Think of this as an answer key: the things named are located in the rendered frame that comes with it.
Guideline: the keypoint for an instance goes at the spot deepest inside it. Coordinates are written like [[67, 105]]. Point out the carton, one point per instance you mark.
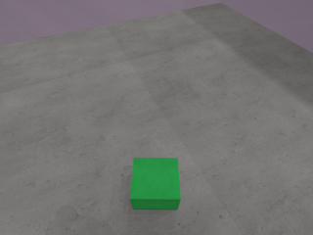
[[155, 184]]

